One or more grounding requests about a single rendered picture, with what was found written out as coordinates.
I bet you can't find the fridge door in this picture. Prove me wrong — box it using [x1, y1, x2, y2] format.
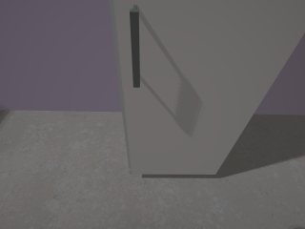
[113, 0, 305, 175]

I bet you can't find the handle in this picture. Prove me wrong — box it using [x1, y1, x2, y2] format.
[130, 5, 140, 88]

